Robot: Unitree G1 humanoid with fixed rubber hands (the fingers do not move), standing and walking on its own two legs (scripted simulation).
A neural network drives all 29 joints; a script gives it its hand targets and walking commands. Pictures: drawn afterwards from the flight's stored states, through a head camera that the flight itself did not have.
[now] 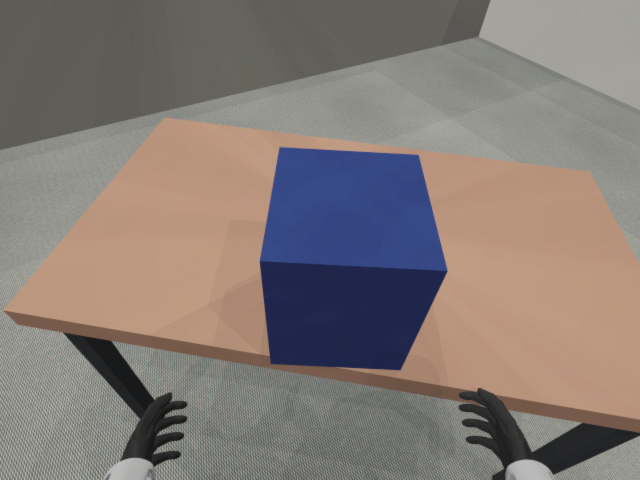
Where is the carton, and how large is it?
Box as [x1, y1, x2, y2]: [260, 147, 447, 369]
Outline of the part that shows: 279,147 260,257 260,268 271,363 400,369 447,270 418,155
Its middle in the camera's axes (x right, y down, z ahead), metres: +0.04 +0.04 +0.57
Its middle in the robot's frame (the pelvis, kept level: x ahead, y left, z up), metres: +0.40 -0.03 +0.03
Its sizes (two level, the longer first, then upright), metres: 0.210 0.200 0.250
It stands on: a table, 0.69 m high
